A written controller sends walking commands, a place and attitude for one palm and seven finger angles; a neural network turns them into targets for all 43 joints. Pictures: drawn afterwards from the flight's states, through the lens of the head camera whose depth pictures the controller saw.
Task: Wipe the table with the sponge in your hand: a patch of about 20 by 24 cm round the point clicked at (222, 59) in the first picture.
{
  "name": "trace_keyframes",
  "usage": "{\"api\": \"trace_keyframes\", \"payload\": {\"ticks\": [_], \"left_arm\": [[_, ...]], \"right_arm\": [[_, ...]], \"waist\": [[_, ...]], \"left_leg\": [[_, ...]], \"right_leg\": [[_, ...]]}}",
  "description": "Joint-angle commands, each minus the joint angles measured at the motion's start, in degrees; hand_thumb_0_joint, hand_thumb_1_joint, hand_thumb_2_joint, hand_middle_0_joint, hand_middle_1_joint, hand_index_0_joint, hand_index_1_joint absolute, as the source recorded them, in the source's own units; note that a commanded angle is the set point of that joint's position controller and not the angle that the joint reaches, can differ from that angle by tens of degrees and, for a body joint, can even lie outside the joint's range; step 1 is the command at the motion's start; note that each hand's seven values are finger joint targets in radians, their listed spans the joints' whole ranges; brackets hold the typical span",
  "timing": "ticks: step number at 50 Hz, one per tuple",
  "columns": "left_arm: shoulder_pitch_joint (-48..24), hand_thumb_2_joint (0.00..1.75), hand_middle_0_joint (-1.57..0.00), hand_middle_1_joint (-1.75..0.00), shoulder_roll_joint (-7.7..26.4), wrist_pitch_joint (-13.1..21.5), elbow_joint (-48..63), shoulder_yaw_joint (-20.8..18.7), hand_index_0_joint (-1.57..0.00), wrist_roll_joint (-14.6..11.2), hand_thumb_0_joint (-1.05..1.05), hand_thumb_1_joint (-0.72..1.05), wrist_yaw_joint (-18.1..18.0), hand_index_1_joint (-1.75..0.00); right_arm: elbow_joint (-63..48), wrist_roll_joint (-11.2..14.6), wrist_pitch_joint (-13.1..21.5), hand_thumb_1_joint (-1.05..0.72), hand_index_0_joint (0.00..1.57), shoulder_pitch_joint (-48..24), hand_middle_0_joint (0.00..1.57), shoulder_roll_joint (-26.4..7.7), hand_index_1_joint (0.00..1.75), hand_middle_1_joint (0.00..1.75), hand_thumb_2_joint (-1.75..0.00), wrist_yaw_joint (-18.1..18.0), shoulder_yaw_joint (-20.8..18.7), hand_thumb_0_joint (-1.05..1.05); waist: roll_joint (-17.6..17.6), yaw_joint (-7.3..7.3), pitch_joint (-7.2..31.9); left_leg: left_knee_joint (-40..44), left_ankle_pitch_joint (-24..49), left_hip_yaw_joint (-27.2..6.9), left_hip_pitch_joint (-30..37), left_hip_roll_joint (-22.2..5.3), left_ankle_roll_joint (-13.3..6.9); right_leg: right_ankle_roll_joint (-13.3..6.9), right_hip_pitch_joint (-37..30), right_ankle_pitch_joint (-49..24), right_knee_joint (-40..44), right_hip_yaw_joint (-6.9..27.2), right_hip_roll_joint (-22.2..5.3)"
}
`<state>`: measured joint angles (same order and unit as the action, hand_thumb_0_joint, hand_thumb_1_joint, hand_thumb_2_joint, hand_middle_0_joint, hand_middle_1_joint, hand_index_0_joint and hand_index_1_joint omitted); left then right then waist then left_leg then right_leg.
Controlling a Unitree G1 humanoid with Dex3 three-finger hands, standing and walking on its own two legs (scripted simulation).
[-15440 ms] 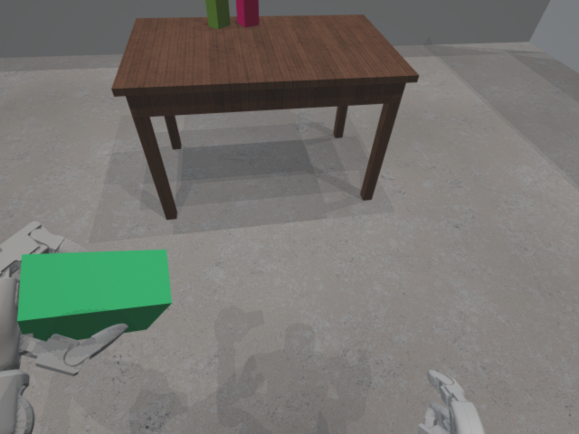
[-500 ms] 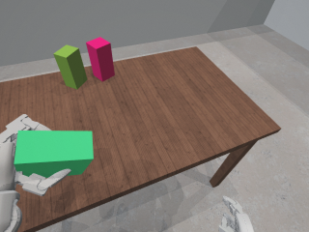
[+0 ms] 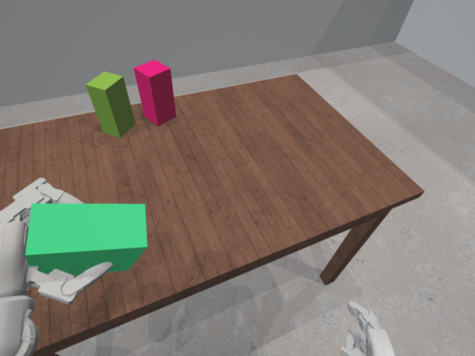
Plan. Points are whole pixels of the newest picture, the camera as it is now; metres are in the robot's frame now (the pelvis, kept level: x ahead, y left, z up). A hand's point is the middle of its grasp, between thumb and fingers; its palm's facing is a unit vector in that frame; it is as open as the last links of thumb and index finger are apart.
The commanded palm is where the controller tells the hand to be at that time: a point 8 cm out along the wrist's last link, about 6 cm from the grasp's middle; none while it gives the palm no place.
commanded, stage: come to a stop and stand still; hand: left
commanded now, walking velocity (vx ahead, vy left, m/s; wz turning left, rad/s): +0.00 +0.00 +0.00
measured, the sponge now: (105, 241) +0.23 +0.20 +0.13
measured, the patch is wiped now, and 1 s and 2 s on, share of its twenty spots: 0.00 0.00 0.00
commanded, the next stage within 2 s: look again from close up in 0.20 s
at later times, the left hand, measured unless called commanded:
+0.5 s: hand (83, 216) +0.27 +0.25 +0.12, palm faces +0.27 -0.89 -0.37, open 10.0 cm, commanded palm +0.21 +0.30 +0.18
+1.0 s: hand (79, 219) +0.25 +0.25 +0.13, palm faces +0.33 -0.87 -0.37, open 10.0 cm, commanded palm +0.18 +0.27 +0.18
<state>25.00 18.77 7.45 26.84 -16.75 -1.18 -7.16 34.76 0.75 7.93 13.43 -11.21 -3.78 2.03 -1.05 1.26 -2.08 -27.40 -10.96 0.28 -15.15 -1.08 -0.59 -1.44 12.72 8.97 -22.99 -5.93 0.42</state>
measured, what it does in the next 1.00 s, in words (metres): stands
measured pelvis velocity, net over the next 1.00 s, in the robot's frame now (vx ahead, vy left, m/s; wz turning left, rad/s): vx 0.02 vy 0.00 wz -0.02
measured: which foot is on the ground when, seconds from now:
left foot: down 0.00-1.00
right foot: down 0.00-1.00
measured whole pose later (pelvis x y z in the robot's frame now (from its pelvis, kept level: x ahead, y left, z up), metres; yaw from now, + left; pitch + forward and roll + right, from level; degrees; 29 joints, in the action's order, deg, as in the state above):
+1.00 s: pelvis +0.02 +0.00 +0.00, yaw -1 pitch -1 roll -1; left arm 21.5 20.4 6.6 23.9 -20.7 -1.9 -3.4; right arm 31.3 -0.2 5.4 9.9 -8.6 -0.3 4.6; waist -2.3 0.9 -4.3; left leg -27.6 -12.5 0.3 -14.5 -0.9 -0.3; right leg -1.7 13.0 10.9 -24.4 -5.3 0.9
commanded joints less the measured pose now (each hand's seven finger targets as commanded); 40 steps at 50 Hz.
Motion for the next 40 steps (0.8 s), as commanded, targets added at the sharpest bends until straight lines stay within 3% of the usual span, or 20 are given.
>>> {"api": "trace_keyframes", "payload": {"ticks": [1, 7, 8, 9, 10, 12, 15, 17, 18, 22, 23, 24, 28, 29, 33, 34, 36, 38, 39, 40], "left_arm": [[-4.9, 1.3, -1.2, -1.6, 12.3, 5.3, 15.5, -9.0, -1.2, -0.8, 0.0, 0.1, -1.7, -1.6], [-0.1, 1.3, -1.2, -1.6, 11.0, 4.7, 11.2, -9.3, -1.2, -1.6, 0.0, 0.1, -0.8, -1.6], [-56.6, 1.3, -1.2, -1.6, 59.8, 15.9, 30.9, -28.5, -1.2, 0.4, 0.0, 0.1, -0.6, -1.6], [-34.9, 1.3, -1.2, -1.6, 28.4, 12.1, 5.6, -23.8, -1.2, 1.7, 0.0, 0.1, -0.4, -1.6], [-26.8, 1.3, -1.2, -1.6, 25.3, 10.0, 2.6, -20.3, -1.2, 0.3, 0.0, 0.1, -0.7, -1.6], [-18.5, 1.3, -1.2, -1.6, 23.6, 9.7, -2.0, -16.4, -1.2, -1.6, 0.0, 0.1, 0.3, -1.6], [-5.5, 1.3, -1.2, -1.6, 13.6, 9.9, 3.2, -7.6, -1.2, -2.9, 0.0, 0.1, 1.6, -1.6], [-3.0, 1.3, -1.2, -1.6, 9.5, 9.9, 6.7, -4.6, -1.2, -2.8, 0.0, 0.1, 1.5, -1.6], [-2.5, 1.3, -1.2, -1.6, 9.6, 9.8, 7.6, -4.6, -1.2, -3.0, 0.0, 0.1, 1.1, -1.6], [-8.2, 1.3, -1.2, -1.6, 16.1, 9.9, 12.5, -11.7, -1.2, -0.6, 0.0, 0.1, -0.2, -1.6], [-11.0, 1.3, -1.2, -1.6, 22.2, 9.9, 14.7, -16.0, -1.2, -0.5, 0.0, 0.1, -0.8, -1.6], [-9.7, 1.3, -1.2, -1.6, 18.9, 9.6, 14.6, -14.8, -1.2, -0.4, 0.0, 0.1, -0.8, -1.6], [-7.4, 1.3, -1.2, -1.6, 22.6, 8.2, 22.7, -16.9, -1.2, -0.6, 0.0, 0.1, -1.3, -1.6], [-5.3, 1.3, -1.2, -1.6, 19.7, 8.3, 24.1, -14.9, -1.2, -0.7, 0.0, 0.1, -1.0, -1.6], [1.6, 1.3, -1.2, -1.6, 16.7, 7.4, 23.0, -13.7, -1.2, -0.8, 0.0, 0.1, -0.3, -1.6], [1.5, 1.3, -1.2, -1.6, 13.7, 7.7, 22.7, -12.0, -1.2, -0.8, 0.0, 0.1, 0.3, -1.6], [0.1, 1.3, -1.2, -1.6, 13.7, 7.1, 17.7, -12.7, -1.2, -1.0, 0.0, 0.1, 1.3, -1.6], [-0.1, 1.3, -1.2, -1.6, 14.4, 5.5, 11.0, -14.2, -1.2, -0.6, 0.0, 0.1, 1.7, -1.6], [-1.3, 1.3, -1.2, -1.6, 10.8, 5.3, 10.0, -11.0, -1.2, -0.9, 0.0, 0.1, 2.5, -1.6], [-3.5, 1.3, -1.2, -1.6, 13.2, 4.8, 8.8, -12.4, -1.2, -0.9, 0.0, 0.1, 2.7, -1.6]], "right_arm": [[-9.9, -0.2, 3.8, -0.9, 0.2, -5.9, 0.2, -6.8, 0.3, 0.3, -0.9, -0.3, -2.9, 0.0], [-10.2, 0.2, 3.4, -0.9, 0.2, -5.3, 0.2, -6.5, 0.3, 0.3, -0.9, 0.0, -2.8, 0.0], [-14.4, 5.0, 1.8, -0.9, 0.2, 2.9, 0.2, -12.1, 0.3, 0.3, -0.9, -4.4, 5.0, 0.0], [-11.2, 2.7, 4.7, -0.9, 0.2, 0.3, 0.2, -4.7, 0.3, 0.3, -0.9, -3.6, -1.5, 0.0], [-9.1, 0.6, 4.9, -0.9, 0.2, -3.7, 0.2, -6.8, 0.3, 0.3, -0.9, -1.1, -0.4, 0.0], [-9.6, -0.6, 5.3, -0.9, 0.2, -3.3, 0.2, -10.2, 0.3, 0.3, -0.9, 0.5, -1.9, 0.0], [-9.9, 0.0, 5.8, -0.9, 0.2, -0.4, 0.2, -9.9, 0.3, 0.3, -0.9, 3.1, -2.4, 0.0], [-9.5, 0.6, 6.6, -0.9, 0.2, -0.9, 0.2, -9.6, 0.3, 0.3, -0.9, 4.2, -2.7, 0.0], [-9.2, 1.0, 6.9, -0.9, 0.2, -2.9, 0.2, -9.4, 0.3, 0.3, -0.9, 4.5, -2.3, 0.0], [-9.0, -0.4, 5.8, -0.9, 0.2, -5.2, 0.2, -10.1, 0.3, 0.3, -0.9, 3.3, -3.2, 0.0], [-9.1, -0.3, 5.0, -0.9, 0.2, -6.5, 0.2, -10.6, 0.3, 0.3, -0.9, 2.9, -3.2, 0.0], [-9.4, -0.7, 4.4, -0.9, 0.2, -6.1, 0.2, -9.4, 0.3, 0.3, -0.9, 2.4, -3.2, 0.0], [-10.3, -0.7, 4.2, -0.9, 0.2, -5.8, 0.2, -9.8, 0.3, 0.3, -0.9, 2.6, -3.6, 0.0], [-10.5, -1.1, 4.1, -0.9, 0.2, -4.9, 0.2, -8.9, 0.3, 0.3, -0.9, 2.8, -3.3, 0.0], [-10.3, -0.9, 4.7, -0.9, 0.2, -4.2, 0.2, -9.0, 0.3, 0.3, -0.9, 3.8, -3.7, 0.0], [-9.9, -1.7, 4.2, -0.9, 0.2, -2.7, 0.2, -8.7, 0.3, 0.3, -0.9, 3.9, -3.6, 0.0], [-9.6, -1.6, 3.4, -0.9, 0.2, -2.2, 0.2, -9.1, 0.3, 0.3, -0.9, 3.7, -4.0, 0.0], [-9.5, -1.1, 2.4, -0.9, 0.2, -3.2, 0.2, -9.0, 0.3, 0.3, -0.9, 3.5, -4.2, 0.0], [-9.9, -1.5, 1.5, -0.9, 0.2, -2.3, 0.2, -8.0, 0.3, 0.3, -0.9, 3.4, -3.8, 0.0], [-10.2, -1.1, 0.9, -0.9, 0.2, -2.5, 0.2, -8.6, 0.3, 0.3, -0.9, 3.1, -4.1, 0.0]], "waist": [[7.3, -0.85, 5.5], [3.9, -0.99, 7.0], [19.3, -3.92, 7.3], [2.3, -0.94, 7.7], [-4.8, -0.31, 5.1], [-7.8, 0.97, 5.6], [2.2, 1.45, 6.8], [3.7, 1.27, 6.1], [6.0, 1.15, 7.2], [-0.7, 0.59, 8.4], [1.6, 0.38, 10.6], [2.3, 0.37, 10.5], [15.0, 1.11, 16.4], [16.5, 1.34, 15.9], [14.8, 0.95, 17.6], [11.4, 0.44, 16.2], [6.7, -0.67, 13.5], [6.1, -0.67, 12.0], [4.6, -1.26, 10.1], [3.8, -1.51, 9.0]], "left_leg": [[9.2, -12.8, -8.1, -2.8, -4.5, -1.4], [8.4, -4.3, -7.5, -2.4, -4.9, -0.8], [9.4, -17.5, -5.5, -12.9, -2.1, -4.0], [4.9, -14.7, -5.9, -9.9, -5.2, -2.5], [3.8, -11.9, -4.5, -5.3, -2.7, -1.3], [-4.3, -10.1, -3.3, 1.7, -0.3, -0.8], [-1.3, -6.6, -3.2, 2.6, -0.9, -1.3], [1.3, -2.8, -3.8, 2.8, -1.8, -1.5], [3.4, -0.1, -4.4, 5.0, -2.5, -1.7], [4.2, 9.7, -5.0, 2.8, -3.5, -0.6], [4.6, 10.4, -5.3, 4.1, -3.5, -0.6], [4.6, 13.7, -5.5, 3.2, -3.9, -0.6], [1.0, 30.8, -5.3, 8.1, -4.2, 0.6], [0.1, 36.9, -5.5, 9.1, -4.7, 0.9], [-1.3, 43.4, -5.8, 14.9, -6.1, 0.8], [-1.1, 43.4, -6.2, 15.8, -6.8, 1.1], [0.5, 42.4, -6.9, 15.9, -8.6, 1.6], [2.6, 42.2, -7.1, 17.0, -9.8, 1.9], [2.5, 42.2, -7.5, 16.6, -10.3, 2.1], [3.0, 41.4, -7.6, 15.4, -11.0, 2.3]], "right_leg": [[-0.6, -2.7, 8.8, 5.3, 8.7, -5.5], [-0.3, -5.3, -0.1, 4.1, 7.9, -5.3], [4.9, -14.3, 7.5, -3.8, 6.0, -0.1], [2.4, -2.4, 15.5, -0.9, 5.3, -5.1], [1.1, 2.2, 16.2, 4.8, 6.8, -4.7], [-2.5, 10.8, 16.5, 9.0, 13.4, -8.5], [-3.0, 7.2, 10.1, 6.1, 12.5, -8.6], [-2.0, 4.6, 4.1, 3.8, 10.0, -6.9], [-1.4, 3.8, 1.3, 1.3, 8.5, -5.2], [-0.1, -3.3, -10.4, -1.1, 6.4, -5.0], [0.1, -4.3, -10.0, -2.7, 6.9, -4.6], [0.1, -5.8, -12.0, -2.9, 5.7, -4.9], [-0.3, -7.4, -14.7, -5.7, 5.3, -4.4], [-0.4, -6.1, -13.1, -5.6, 4.1, -4.6], [-0.2, -1.5, -7.6, -6.5, 3.2, -3.8], [0.0, 0.3, -5.4, -5.4, 1.9, -3.1], [0.5, 3.1, -2.8, -5.5, 1.3, -2.7], [1.2, 6.0, 2.0, -7.3, 1.7, -1.8], [1.3, 6.9, 2.9, -6.1, 1.0, -1.8], [1.4, 6.3, 2.5, -5.1, 1.2, -2.1]]}}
